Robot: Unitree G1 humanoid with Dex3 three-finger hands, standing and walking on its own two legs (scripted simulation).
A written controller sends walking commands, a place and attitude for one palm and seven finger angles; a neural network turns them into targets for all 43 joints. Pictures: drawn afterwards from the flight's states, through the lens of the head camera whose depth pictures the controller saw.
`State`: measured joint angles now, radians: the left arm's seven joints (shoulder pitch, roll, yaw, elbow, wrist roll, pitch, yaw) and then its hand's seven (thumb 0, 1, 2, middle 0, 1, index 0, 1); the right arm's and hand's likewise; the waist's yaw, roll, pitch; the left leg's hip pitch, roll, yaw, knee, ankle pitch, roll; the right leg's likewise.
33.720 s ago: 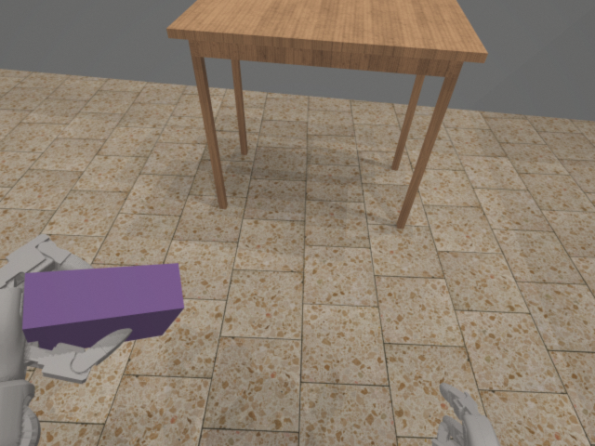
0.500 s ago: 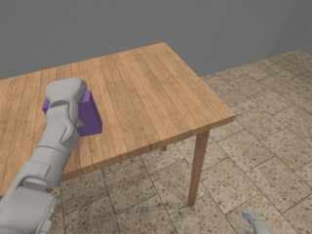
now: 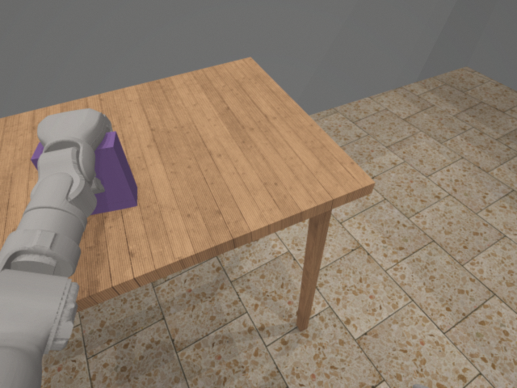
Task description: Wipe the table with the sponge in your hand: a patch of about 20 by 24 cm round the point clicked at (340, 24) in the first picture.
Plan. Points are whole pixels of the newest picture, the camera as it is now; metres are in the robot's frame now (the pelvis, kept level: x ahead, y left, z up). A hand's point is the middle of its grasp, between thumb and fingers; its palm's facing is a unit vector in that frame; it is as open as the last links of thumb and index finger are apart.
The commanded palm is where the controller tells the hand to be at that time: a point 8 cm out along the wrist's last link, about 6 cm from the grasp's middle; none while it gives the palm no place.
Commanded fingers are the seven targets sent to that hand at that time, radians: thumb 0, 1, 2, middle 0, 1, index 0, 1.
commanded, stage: wipe forward along the middle lane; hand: left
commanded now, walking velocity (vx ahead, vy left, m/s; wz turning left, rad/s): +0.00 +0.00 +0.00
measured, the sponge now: (96, 186) +0.41 +0.30 +0.10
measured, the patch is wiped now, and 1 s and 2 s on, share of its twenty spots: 1.00 1.00 1.00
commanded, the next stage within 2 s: slide back across to the first lane in 0.26 s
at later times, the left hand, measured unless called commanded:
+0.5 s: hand (79, 146) +0.45 +0.33 +0.15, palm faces -0.08 +0.01 -1.00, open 9.1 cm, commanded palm +0.43 +0.34 +0.20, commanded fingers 0.00 0.10 1.30 -1.20 -1.60 -1.20 -1.60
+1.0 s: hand (23, 161) +0.41 +0.40 +0.16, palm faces -0.09 +0.03 -1.00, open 9.1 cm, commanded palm +0.40 +0.39 +0.22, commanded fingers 0.00 0.10 1.30 -1.20 -1.60 -1.20 -1.60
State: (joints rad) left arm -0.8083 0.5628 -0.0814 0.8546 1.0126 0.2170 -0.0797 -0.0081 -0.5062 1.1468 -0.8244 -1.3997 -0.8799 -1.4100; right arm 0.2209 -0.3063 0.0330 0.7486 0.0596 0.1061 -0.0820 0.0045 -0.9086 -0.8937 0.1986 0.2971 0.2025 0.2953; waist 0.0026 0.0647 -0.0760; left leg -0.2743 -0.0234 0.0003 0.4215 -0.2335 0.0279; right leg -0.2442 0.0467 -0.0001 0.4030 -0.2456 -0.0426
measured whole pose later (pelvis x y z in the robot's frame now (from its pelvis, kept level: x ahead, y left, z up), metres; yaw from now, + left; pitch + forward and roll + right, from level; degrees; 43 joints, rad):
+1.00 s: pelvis +0.01 +0.04 +0.00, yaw +1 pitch +6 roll -1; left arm -0.79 0.69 -0.01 0.82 1.02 0.11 -0.13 -0.02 -0.47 1.13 -0.80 -1.42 -0.85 -1.44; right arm 0.20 -0.31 0.02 0.70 0.06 0.10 -0.06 0.00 -0.91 -0.89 0.20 0.30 0.20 0.30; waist 0.03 0.05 -0.05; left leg -0.27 -0.07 -0.01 0.41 -0.24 0.08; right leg -0.22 0.00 -0.01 0.35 -0.24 0.00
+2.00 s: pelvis +0.00 +0.03 +0.00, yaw +1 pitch +2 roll -1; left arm -0.45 0.60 -0.04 0.36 0.96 0.31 -0.11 -0.02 -0.45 1.12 -0.77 -1.46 -0.82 -1.48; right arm 0.10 -0.30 0.06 0.67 0.05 0.11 -0.05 0.01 -0.91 -0.89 0.20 0.30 0.20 0.30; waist 0.08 0.08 -0.05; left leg -0.21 -0.06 -0.01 0.40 -0.23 0.06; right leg -0.16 0.01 -0.01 0.37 -0.24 -0.01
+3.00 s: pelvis +0.00 +0.02 +0.00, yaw +0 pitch -1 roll +0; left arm -0.08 0.55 -0.07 -0.18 0.92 0.55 -0.10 0.02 -0.43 1.11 -0.75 -1.48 -0.81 -1.49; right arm 0.03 -0.28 0.10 0.65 0.05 0.10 -0.04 0.01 -0.91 -0.89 0.20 0.30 0.20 0.30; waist 0.12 0.10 -0.03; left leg -0.17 -0.06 0.01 0.44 -0.26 0.06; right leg -0.14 0.01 0.01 0.43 -0.28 -0.01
